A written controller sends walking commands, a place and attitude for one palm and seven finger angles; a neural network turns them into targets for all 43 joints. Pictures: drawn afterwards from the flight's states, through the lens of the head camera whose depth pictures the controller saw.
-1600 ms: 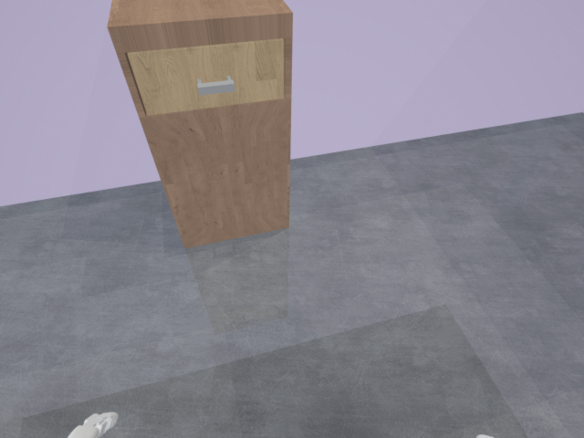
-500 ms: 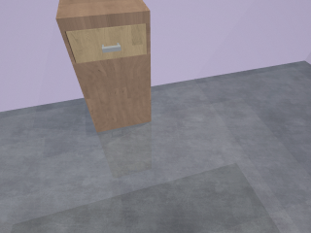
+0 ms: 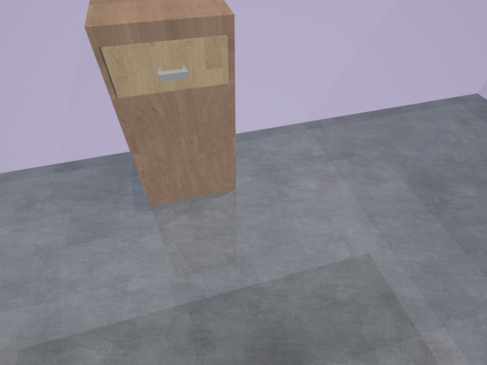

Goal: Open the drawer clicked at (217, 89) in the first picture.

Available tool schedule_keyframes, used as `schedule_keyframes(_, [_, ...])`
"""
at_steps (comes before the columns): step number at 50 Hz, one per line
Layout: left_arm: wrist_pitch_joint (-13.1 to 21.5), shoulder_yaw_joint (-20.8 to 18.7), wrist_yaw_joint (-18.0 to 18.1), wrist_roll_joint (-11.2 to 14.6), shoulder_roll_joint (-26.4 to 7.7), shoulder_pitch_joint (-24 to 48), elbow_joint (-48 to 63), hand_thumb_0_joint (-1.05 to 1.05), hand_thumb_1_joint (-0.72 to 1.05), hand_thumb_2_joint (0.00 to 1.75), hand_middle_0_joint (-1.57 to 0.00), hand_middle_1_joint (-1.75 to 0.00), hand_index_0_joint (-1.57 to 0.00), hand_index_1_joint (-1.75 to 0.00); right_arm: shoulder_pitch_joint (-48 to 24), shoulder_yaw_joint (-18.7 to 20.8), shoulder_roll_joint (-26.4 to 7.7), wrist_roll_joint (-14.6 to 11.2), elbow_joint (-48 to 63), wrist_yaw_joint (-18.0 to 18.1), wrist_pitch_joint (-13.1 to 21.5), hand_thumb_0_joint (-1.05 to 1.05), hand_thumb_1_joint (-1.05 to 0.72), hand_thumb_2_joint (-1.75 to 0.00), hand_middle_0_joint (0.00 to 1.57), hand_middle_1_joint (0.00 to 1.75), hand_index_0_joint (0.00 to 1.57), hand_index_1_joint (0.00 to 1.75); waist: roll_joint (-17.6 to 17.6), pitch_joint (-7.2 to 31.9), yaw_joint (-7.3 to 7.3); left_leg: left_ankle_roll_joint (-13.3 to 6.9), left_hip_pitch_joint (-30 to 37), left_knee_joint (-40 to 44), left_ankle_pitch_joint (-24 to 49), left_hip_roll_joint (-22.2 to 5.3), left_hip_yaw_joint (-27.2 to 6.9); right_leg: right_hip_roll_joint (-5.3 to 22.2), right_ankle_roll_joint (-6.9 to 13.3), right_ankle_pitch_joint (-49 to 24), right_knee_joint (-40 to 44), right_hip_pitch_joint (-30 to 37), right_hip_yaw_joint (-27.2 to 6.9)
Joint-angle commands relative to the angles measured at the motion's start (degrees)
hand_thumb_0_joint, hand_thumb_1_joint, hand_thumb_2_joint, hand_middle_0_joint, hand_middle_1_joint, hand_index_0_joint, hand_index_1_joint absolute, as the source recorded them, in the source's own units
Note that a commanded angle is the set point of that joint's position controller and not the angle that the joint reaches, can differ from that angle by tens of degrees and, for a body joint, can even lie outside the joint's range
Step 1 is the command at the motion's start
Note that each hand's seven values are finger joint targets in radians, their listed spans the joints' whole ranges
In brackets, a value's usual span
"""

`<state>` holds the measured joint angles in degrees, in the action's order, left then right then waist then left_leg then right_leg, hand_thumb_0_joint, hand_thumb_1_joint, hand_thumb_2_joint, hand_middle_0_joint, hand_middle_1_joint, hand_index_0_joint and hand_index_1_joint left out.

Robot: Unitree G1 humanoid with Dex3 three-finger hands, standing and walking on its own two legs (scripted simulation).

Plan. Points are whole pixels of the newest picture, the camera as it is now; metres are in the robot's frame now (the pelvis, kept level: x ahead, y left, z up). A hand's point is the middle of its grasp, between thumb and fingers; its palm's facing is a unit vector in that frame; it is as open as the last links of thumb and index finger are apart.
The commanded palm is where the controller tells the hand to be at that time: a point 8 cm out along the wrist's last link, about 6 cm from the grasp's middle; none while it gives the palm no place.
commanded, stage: walk to a spot facing it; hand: left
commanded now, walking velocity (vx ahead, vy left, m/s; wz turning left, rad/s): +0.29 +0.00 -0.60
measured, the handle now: (172, 72) +1.02 +0.32 -0.04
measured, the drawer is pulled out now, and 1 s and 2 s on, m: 0.00 0.00 0.00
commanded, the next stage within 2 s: none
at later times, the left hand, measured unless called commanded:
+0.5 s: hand out of the picture +0.12 +0.14 -0.17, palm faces -0.16 -0.97 -0.20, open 7.4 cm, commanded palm none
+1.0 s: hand (197, 225) +0.48 +0.15 -0.18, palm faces -0.43 -0.88 -0.22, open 7.4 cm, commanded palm none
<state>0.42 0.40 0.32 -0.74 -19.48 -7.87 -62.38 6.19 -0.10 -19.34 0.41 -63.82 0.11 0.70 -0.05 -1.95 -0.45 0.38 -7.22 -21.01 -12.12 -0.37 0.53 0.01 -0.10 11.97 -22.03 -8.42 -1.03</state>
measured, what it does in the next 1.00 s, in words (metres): walks ahead, turning right: left foot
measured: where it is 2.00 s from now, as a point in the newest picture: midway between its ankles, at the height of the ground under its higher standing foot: (250, 340)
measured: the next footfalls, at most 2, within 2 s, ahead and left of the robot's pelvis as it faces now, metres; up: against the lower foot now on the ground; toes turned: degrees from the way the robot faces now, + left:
left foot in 0.76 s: +0.42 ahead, +0.04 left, +0.00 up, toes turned -15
right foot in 1.30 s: +0.31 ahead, -0.16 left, +0.00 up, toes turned -50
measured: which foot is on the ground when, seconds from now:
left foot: down 0.00-0.32, up 0.34-0.74, down 0.76-1.00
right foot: down 0.00-0.76, up 0.78-1.00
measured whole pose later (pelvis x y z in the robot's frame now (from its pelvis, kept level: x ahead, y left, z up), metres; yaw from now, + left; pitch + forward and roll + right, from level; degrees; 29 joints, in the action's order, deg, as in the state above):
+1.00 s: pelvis +0.31 +0.00 -0.01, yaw -32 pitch -1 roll -1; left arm -1.6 -6.2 -0.9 -1.6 -14.9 -12.4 -53.6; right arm 11.8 2.3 -9.4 0.8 -55.4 1.5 3.0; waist -2.2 -4.3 -1.8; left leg -3.2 -14.3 -29.7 -13.9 -5.6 15.3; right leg 3.4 -2.1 19.1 -70.2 -32.1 3.9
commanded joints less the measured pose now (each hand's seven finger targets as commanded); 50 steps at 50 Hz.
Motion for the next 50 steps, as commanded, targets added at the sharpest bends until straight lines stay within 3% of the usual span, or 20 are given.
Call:
schedule_keyframes(1, [-0.9, -1.5, 0.0, -0.2, -5.4, -2.5, 2.7, 0.00, 0.90, 0.90, -0.20, -0.30, -0.20, -0.30, 2.7, 1.1, -5.2, 0.8, 2.3, 0.5, -0.1, 0.00, -0.90, -0.90, 0.20, 0.30, 0.20, 0.30, -0.8, 2.1, 0.41, -1.0, 0.3, 0.6, -7.7, -6.6, -2.4, 5.0, 1.7, 7.9, 2.6, -4.2, -7.1])
schedule_keyframes(5, [-1.6, -3.0, -1.3, -0.6, -5.6, -4.0, 5.8, 0.00, 0.90, 0.90, -0.20, -0.30, -0.20, -0.30, 5.0, 2.8, -7.5, 0.9, 4.4, 0.5, -0.4, 0.00, -0.90, -0.90, 0.20, 0.30, 0.20, 0.30, 1.6, -4.8, 0.69, -3.3, -3.1, 2.1, -23.8, -9.3, -5.8, 1.4, 2.8, 19.6, -2.4, -13.6, -8.0])
schedule_keyframes(7, [-1.1, -3.3, -1.7, -0.5, -3.5, -4.4, 7.5, 0.00, 0.90, 0.90, -0.20, -0.30, -0.20, -0.30, 7.4, 3.9, -9.2, 0.9, 5.1, 0.7, 0.1, 0.00, -0.90, -0.90, 0.20, 0.30, 0.20, 0.30, 6.6, -6.0, 1.60, -6.3, -0.5, 6.2, -27.2, -14.7, -11.4, -1.9, 2.0, 16.9, -12.3, -19.5, -3.3])
schedule_keyframes(9, [-0.5, -3.6, -2.2, -0.4, -1.5, -1.8, 9.8, 0.00, 0.90, 0.90, -0.20, -0.30, -0.20, -0.30, 9.2, 4.8, -9.4, 0.6, 5.4, 0.9, 1.2, 0.00, -0.90, -0.90, 0.20, 0.30, 0.20, 0.30, 11.2, -5.5, 2.66, -10.4, 4.3, 8.8, -16.4, -21.4, -14.1, 0.1, 0.6, 16.1, -23.3, -24.6, 1.6])
schedule_keyframes(12, [0.4, -4.1, -2.7, -0.4, 0.7, -2.9, 10.5, 0.00, 0.90, 0.90, -0.20, -0.30, -0.20, -0.30, 9.0, 4.8, -7.3, 1.0, 5.7, 1.0, 1.9, 0.00, -0.90, -0.90, 0.20, 0.30, 0.20, 0.30, 8.3, -4.4, 1.33, -9.3, 4.1, 2.6, 1.1, -21.3, -5.9, 3.0, 0.5, 17.1, -20.8, -20.6, 3.1])
schedule_keyframes(14, [0.7, -4.7, -2.9, -0.6, 1.3, -14.4, 6.7, 0.00, 0.90, 0.90, -0.20, -0.30, -0.20, -0.30, 5.1, 4.5, -6.2, 1.1, 6.8, 0.9, 1.8, 0.00, -0.90, -0.90, 0.20, 0.30, 0.20, 0.30, 3.9, -0.4, -4.67, -4.4, -6.0, -12.5, 1.4, -15.4, 3.9, 0.0, 1.3, 6.1, -9.6, -1.2, 6.9])
schedule_keyframes(15, [1.4, -5.8, -2.1, -1.0, -3.8, -23.1, 4.1, 0.00, 0.90, 0.90, -0.20, -0.30, -0.20, -0.30, 3.4, 4.0, -3.1, 0.3, 8.7, 0.4, 1.7, 0.00, -0.90, -0.90, 0.20, 0.30, 0.20, 0.30, -12.4, 2.3, -8.33, -1.0, -18.7, -30.8, -4.4, -9.3, 9.9, 6.8, 4.2, 8.8, 0.2, 10.0, -7.0])
schedule_keyframes(16, [2.1, -6.8, -1.0, -0.6, -8.9, -28.9, 2.8, 0.00, 0.90, 0.90, -0.20, -0.30, -0.20, -0.30, -0.3, 2.9, 0.7, 0.3, 12.5, -0.1, 2.3, 0.00, -0.90, -0.90, 0.20, 0.30, 0.20, 0.30, -24.8, 1.7, -9.16, 1.5, -33.8, -45.9, -21.5, -1.9, 9.2, 20.0, 9.8, 2.0, 8.8, 14.5, -33.1])
schedule_keyframes(17, [2.1, -6.6, 0.0, 0.2, -8.0, -29.1, 3.1, 0.00, 0.90, 0.90, -0.20, -0.30, -0.20, -0.30, -2.1, 3.3, -1.0, 0.6, 13.3, 0.1, 2.6, 0.00, -0.90, -0.90, 0.20, 0.30, 0.20, 0.30, -15.6, 2.2, -8.67, 0.6, -36.0, -49.5, -19.5, -3.7, 1.8, 21.1, 12.5, -2.3, 8.8, 16.0, -35.1])
schedule_keyframes(20, [2.8, -5.4, 0.2, -0.2, -2.8, -19.6, 5.6, 0.00, 0.90, 0.90, -0.20, -0.30, -0.20, -0.30, -1.4, 3.7, 0.4, 0.7, 11.2, -0.3, 2.6, 0.00, -0.90, -0.90, 0.20, 0.30, 0.20, 0.30, -1.9, -2.6, -3.60, 1.1, -33.7, -49.4, -8.9, -8.0, -0.1, 17.7, 13.4, -1.8, 8.1, 5.5, -25.9])
schedule_keyframes(25, [4.0, -4.9, 0.5, -0.7, -0.7, -18.6, 5.0, 0.00, 0.90, 0.90, -0.20, -0.30, -0.20, -0.30, 1.1, 4.0, 3.6, 0.7, 11.1, -1.0, 1.3, 0.00, -0.90, -0.90, 0.20, 0.30, 0.20, 0.30, -3.5, -2.3, -0.41, 3.3, -31.6, -42.2, -2.2, -7.6, 2.0, 12.9, 11.4, -12.0, 8.7, 2.1, -15.1])
schedule_keyframes(33, [3.5, -5.2, 1.0, -0.9, -0.3, -19.1, 4.5, 0.00, 0.90, 0.90, -0.20, -0.30, -0.20, -0.30, -6.3, 3.5, 5.4, 0.2, 15.7, -1.5, 2.4, 0.00, -0.90, -0.90, 0.20, 0.30, 0.20, 0.30, -8.7, -2.8, -2.41, 2.1, -23.6, -20.8, 0.6, -4.1, 5.1, 10.0, 8.6, -23.6, 4.9, 3.2, -12.4])
schedule_keyframes(36, [3.2, -6.3, 1.1, -0.5, -1.5, -15.3, 5.7, 0.00, 0.90, 0.90, -0.20, -0.30, -0.20, -0.30, 7.1, 4.5, 2.3, 0.3, 12.0, 0.0, 3.4, 0.00, -0.90, -0.90, 0.20, 0.30, 0.20, 0.30, -7.2, 3.2, 3.58, 0.7, -2.0, -9.0, 3.7, -1.9, 5.0, 7.4, 6.4, -29.2, -8.5, -2.0, -10.6])
schedule_keyframes(37, [3.2, -6.3, 0.7, 0.0, 0.0, -15.7, 6.3, 0.00, 0.90, 0.90, -0.20, -0.30, -0.20, -0.30, 15.6, 5.4, -1.9, 0.7, 9.6, 0.9, 3.5, 0.00, -0.90, -0.90, 0.20, 0.30, 0.20, 0.30, -1.9, 9.1, 6.69, -0.4, 12.7, -7.8, 7.4, -6.7, 1.8, 4.0, 4.5, -22.1, -20.3, -8.4, -8.4])
schedule_keyframes(38, [2.8, -6.1, -0.1, 1.0, 3.7, -18.9, 6.9, 0.00, 0.90, 0.90, -0.20, -0.30, -0.20, -0.30, 21.6, 7.0, -9.1, 1.4, 8.4, 1.3, 3.7, 0.00, -0.90, -0.90, 0.20, 0.30, 0.20, 0.30, 16.2, 16.9, 7.26, -6.5, 24.3, -6.2, 17.8, -26.0, -19.9, -4.6, 0.8, 13.5, -40.9, -20.8, 0.1])
schedule_keyframes(39, [2.8, -5.7, 0.0, 0.7, 4.0, -17.9, 7.8, 0.00, 0.90, 0.90, -0.20, -0.30, -0.20, -0.30, 21.8, 6.2, -9.2, 0.8, 8.5, 1.3, 3.0, 0.00, -0.90, -0.90, 0.20, 0.30, 0.20, 0.30, 16.9, 17.5, 6.17, -10.8, 19.7, -0.1, 20.3, -32.1, -27.4, -3.4, 0.9, 23.8, -53.4, -24.3, -2.8])
schedule_keyframes(40, [2.3, -5.7, -0.1, 0.4, 3.1, -15.3, 8.8, 0.00, 0.90, 0.90, -0.20, -0.30, -0.20, -0.30, 16.8, 5.6, -6.6, 0.4, 10.6, 0.9, 2.4, 0.00, -0.90, -0.90, 0.20, 0.30, 0.20, 0.30, 9.9, 10.0, 4.24, -11.9, 9.8, 2.4, 13.5, -31.2, -23.0, 0.7, 1.0, 21.3, -56.0, -24.3, -2.2])
schedule_keyframes(43, [0.3, -6.3, -1.5, -0.9, 4.4, -12.0, 8.8, 0.00, 0.90, 0.90, -0.20, -0.30, -0.20, -0.30, 7.5, 3.4, 1.9, 0.8, 11.7, 1.2, 3.4, 0.00, -0.90, -0.90, 0.20, 0.30, 0.20, 0.30, 9.8, -1.6, -0.16, -6.8, -8.0, 5.5, 11.3, -22.9, -7.1, 4.6, -0.7, 10.8, -55.6, -23.1, 0.2])
schedule_keyframes(46, [-1.9, -6.1, -1.9, -0.7, 6.3, -13.9, 8.7, 0.00, 0.90, 0.90, -0.20, -0.30, -0.20, -0.30, 6.4, 3.5, 2.3, 0.8, 11.3, 1.7, 3.5, 0.00, -0.90, -0.90, 0.20, 0.30, 0.20, 0.30, 8.6, 2.7, -2.07, -6.7, -7.4, 3.6, 19.6, -20.2, 3.6, 5.0, -1.7, 7.4, -51.7, -20.9, 2.1])
schedule_keyframes(50, [-3.3, -6.3, -2.1, -1.0, 6.3, -7.9, 11.5, 0.00, 0.90, 0.90, -0.20, -0.30, -0.20, -0.30, 8.5, 4.1, 2.4, 0.7, 10.8, 1.8, 2.9, 0.00, -0.90, -0.90, 0.20, 0.30, 0.20, 0.30, 6.7, 1.4, -0.49, -7.7, -4.9, 5.1, 17.2, -20.9, 6.2, 6.1, -2.9, 3.4, -44.7, -24.1, 2.7])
